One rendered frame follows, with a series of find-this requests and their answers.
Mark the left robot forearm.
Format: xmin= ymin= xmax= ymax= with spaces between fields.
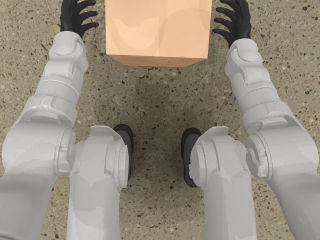
xmin=1 ymin=31 xmax=89 ymax=169

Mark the right robot hand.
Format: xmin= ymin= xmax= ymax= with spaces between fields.
xmin=212 ymin=0 xmax=252 ymax=49

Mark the left robot hand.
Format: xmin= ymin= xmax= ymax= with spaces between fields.
xmin=60 ymin=0 xmax=99 ymax=40

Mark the carton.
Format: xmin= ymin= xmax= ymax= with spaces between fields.
xmin=105 ymin=0 xmax=212 ymax=68

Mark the right robot forearm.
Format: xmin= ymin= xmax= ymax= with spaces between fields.
xmin=224 ymin=38 xmax=319 ymax=169

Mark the robot left shin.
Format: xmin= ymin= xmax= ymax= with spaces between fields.
xmin=69 ymin=125 xmax=125 ymax=180

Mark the right robot upper arm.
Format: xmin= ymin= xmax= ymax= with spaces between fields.
xmin=246 ymin=126 xmax=320 ymax=240

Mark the left robot upper arm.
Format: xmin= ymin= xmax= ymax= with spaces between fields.
xmin=0 ymin=120 xmax=77 ymax=240

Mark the left robot thigh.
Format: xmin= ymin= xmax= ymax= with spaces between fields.
xmin=66 ymin=135 xmax=129 ymax=240

